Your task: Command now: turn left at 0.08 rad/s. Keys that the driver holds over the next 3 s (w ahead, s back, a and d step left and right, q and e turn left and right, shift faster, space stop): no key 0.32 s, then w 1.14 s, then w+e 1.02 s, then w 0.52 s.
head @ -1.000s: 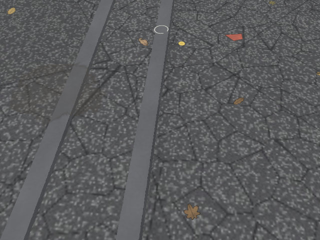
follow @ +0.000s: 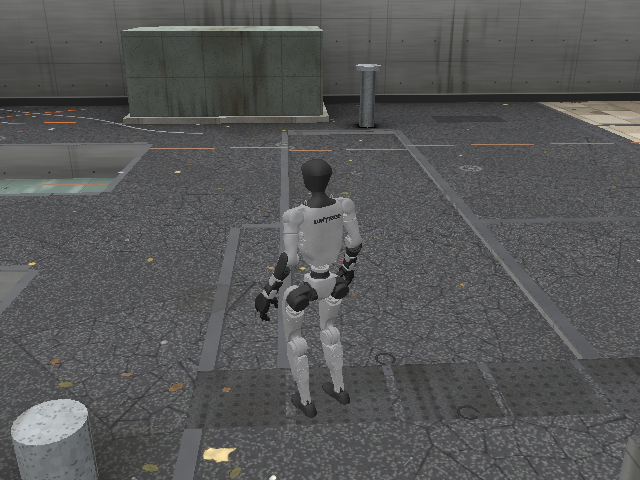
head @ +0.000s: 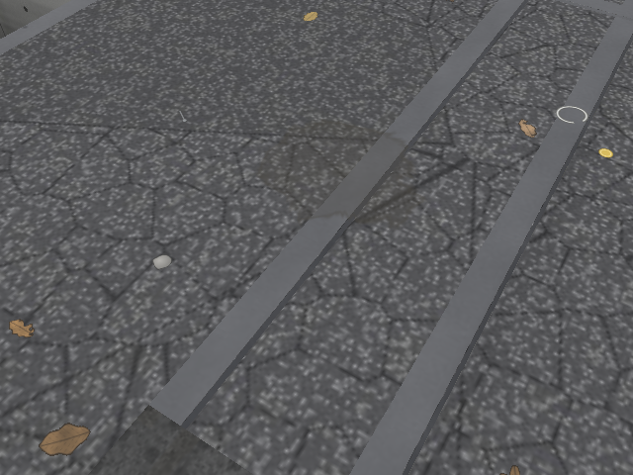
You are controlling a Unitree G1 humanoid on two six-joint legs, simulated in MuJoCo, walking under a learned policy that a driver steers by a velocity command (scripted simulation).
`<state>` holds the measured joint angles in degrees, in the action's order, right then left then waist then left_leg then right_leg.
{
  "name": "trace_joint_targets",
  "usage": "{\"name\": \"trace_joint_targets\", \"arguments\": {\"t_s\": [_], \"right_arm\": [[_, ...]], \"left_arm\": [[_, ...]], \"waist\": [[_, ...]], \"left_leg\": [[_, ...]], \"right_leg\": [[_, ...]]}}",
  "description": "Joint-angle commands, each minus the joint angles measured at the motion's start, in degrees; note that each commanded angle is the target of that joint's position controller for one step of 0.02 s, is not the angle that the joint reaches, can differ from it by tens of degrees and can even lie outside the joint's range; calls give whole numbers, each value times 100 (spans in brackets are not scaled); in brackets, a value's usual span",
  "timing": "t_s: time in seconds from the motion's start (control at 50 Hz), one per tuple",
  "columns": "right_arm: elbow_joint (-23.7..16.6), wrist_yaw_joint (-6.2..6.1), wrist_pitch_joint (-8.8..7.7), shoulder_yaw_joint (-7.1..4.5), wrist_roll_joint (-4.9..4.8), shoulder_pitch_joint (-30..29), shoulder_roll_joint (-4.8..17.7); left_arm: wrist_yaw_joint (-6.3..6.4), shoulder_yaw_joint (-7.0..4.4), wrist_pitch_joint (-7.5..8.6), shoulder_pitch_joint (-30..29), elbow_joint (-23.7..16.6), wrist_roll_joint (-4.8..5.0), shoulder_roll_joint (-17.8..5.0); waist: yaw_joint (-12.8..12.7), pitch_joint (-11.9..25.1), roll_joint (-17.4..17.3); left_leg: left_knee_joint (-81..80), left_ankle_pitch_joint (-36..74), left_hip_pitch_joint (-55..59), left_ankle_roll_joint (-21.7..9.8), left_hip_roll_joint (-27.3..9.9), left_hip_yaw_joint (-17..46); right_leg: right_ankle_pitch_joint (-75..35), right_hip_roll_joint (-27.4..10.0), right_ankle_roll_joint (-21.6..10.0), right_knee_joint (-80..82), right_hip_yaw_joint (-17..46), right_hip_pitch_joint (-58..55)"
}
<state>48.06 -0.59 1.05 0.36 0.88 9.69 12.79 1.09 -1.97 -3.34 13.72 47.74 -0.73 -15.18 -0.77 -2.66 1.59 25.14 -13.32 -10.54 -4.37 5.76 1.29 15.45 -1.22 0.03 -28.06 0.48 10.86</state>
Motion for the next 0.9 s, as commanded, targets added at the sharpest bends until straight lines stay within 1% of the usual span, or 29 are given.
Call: {"name": "trace_joint_targets", "arguments": {"t_s": [0.02,0.04,0.06,0.08,0.12,0.2,0.32,0.34,0.38,0.4,0.42,0.46,0.48,0.52,0.54,0.56,0.58,0.6,0.62,0.64,0.66,0.68,0.7,0.72,0.76,0.8,0.86,0.88,0.9], "right_arm": [[-128,-41,-118,-111,-29,34,608],[12,-20,-64,-138,-54,226,590],[172,-32,-47,-154,4,168,757],[286,-40,-51,-191,-3,133,832],[448,-37,-74,-207,-27,147,834],[791,-76,-99,-163,-45,211,670],[1190,-117,-91,-134,-46,297,638],[1253,-120,-85,-128,-43,365,630],[1272,-107,-41,-192,-12,426,768],[1230,-80,-23,-206,27,374,770],[1159,-49,-35,-194,50,273,693],[1014,19,-133,-130,103,98,407],[941,46,-194,-135,135,2,447],[878,108,-305,-177,91,64,573],[898,135,-353,-174,65,235,519],[1016,137,-394,-170,32,576,432],[1222,112,-424,-194,11,1081,408],[1391,62,-461,-258,50,1645,603],[1502,8,-505,-390,79,2344,1114],[1661,22,-486,-453,58,2651,1301],[1501,23,-499,-383,82,2135,996],[1347,30,-546,-347,66,1744,843],[1264,22,-594,-324,52,1527,775],[1241,13,-640,-282,30,1457,664],[1340,1,-692,-234,1,1662,539],[1432,-17,-701,-198,-29,1847,503],[1446,-34,-699,-169,9,1884,525],[1467,-39,-714,-170,33,1918,564],[1488,-34,-715,-161,11,1950,511]], "left_arm": [[80,-51,257,309,-120,-125,-625],[30,-94,285,-121,-63,-3,-846],[-29,-37,324,-265,-86,5,-573],[-46,-14,357,-171,-13,11,-500],[4,1,375,7,165,25,-498],[33,28,369,34,398,17,-427],[53,71,373,21,711,11,-386],[48,67,368,89,779,1,-397],[28,-16,311,168,827,-26,-590],[9,-40,281,217,831,-38,-634],[-2,-54,271,368,867,-29,-647],[5,-122,304,739,1036,-27,-732],[4,-151,340,744,1061,-35,-737],[-36,-187,425,558,1016,-52,-775],[-56,-204,449,395,989,-30,-797],[-78,-209,460,162,942,12,-748],[-93,-209,468,-1,882,16,-678],[-101,-170,510,-177,767,-7,-513],[-159,-36,572,-381,534,35,-35],[-177,-106,607,-596,382,-119,-350],[-208,-151,628,-593,431,-144,-495],[-264,-123,671,-400,545,-95,-354],[-309,-119,702,-322,597,-94,-302],[-344,-127,694,-339,615,-133,-316],[-378,-126,637,-493,563,-147,-283],[-390,-92,599,-904,375,-140,-184],[-377,9,577,-1619,61,-65,-27],[-373,14,574,-1671,36,-50,-32],[-354,26,576,-1758,-16,-20,-31]], "waist": [[11,492,-8],[351,156,633],[220,126,478],[113,76,361],[63,129,276],[44,97,-9],[47,49,-130],[43,176,-128],[17,-3,-30],[-17,-296,49],[-90,-541,183],[-162,-652,659],[-160,-666,650],[-17,-497,508],[129,-503,550],[337,-538,538],[544,-516,390],[752,-454,-130],[977,-239,-1538],[956,-485,-1460],[612,-697,-625],[381,-642,-447],[237,-541,-416],[181,-467,-436],[170,-340,-513],[203,-368,-544],[334,-478,-672],[335,-464,-759],[362,-493,-746]], "left_leg": [[-362,743,-542,-44,-1084,1054],[-718,320,-34,16,-627,694],[-741,496,326,52,-700,719],[-702,680,390,32,-744,748],[-652,1007,443,12,-826,767],[-793,893,266,74,-835,764],[-841,893,259,106,-860,757],[-816,396,276,77,-797,713],[-449,-1391,-170,-92,-538,570],[-281,-2044,-631,-158,-474,584],[-19,-2223,-1067,-182,-422,543],[899,-1293,-1516,-79,-290,-76],[1221,-936,-1541,-32,-454,-185],[1265,-1124,-1363,-40,-574,-170],[874,-1060,-961,-84,-575,-257],[317,-723,-147,-131,-455,-425],[-99,-548,770,-143,-260,-484],[-529,-887,1623,-221,-631,188],[-1617,-2643,2231,-641,-1951,2481],[-1955,-2736,2030,-1038,-2701,3554],[-1801,-2328,1716,-1026,-2573,3122],[-1815,-1725,1516,-882,-2316,2611],[-1888,-1151,1468,-764,-2117,2178],[-1928,-494,1454,-688,-1957,1785],[-1839,902,1553,-639,-1763,1235],[-1754,2077,1479,-623,-1621,802],[-1768,2640,1002,-594,-1377,360],[-1715,2933,1019,-593,-1453,307],[-1688,2915,1035,-589,-1354,240]], "right_leg": [[-1440,-878,-186,1124,928,-1176],[-1478,-940,-397,949,1001,-219],[-1247,-788,-340,990,865,-55],[-1144,-621,-237,987,676,-59],[-1149,-514,-191,1011,575,-180],[-1033,-509,-240,999,555,-353],[-937,-485,-278,1032,553,-316],[-356,-419,-302,1048,528,-364],[1581,-300,-510,996,651,-127],[2387,-399,-658,1113,915,47],[2863,-599,-826,1298,1282,63],[3161,-1329,-1227,1907,2272,-257],[2914,-1585,-1356,2098,2508,-213],[2429,-1537,-1326,2103,2296,-163],[2300,-1393,-1237,2003,1994,97],[2146,-1112,-1085,1790,1570,638],[2053,-775,-939,1364,1184,1238],[1794,-431,-767,523,738,1985],[1449,315,-469,-1295,-183,2951],[1637,344,-520,-2427,-155,3480],[1151,16,-590,-2981,160,3534],[679,-135,-591,-3074,208,3366],[306,-255,-542,-3056,170,3210],[58,-313,-455,-2974,83,3103],[-224,-282,-303,-2909,-128,3083],[-442,-197,-178,-2549,-346,3073],[-946,9,-117,-1464,-682,2482],[-1197,20,-180,-1322,-665,2314],[-1313,75,-211,-902,-739,2195]]}}
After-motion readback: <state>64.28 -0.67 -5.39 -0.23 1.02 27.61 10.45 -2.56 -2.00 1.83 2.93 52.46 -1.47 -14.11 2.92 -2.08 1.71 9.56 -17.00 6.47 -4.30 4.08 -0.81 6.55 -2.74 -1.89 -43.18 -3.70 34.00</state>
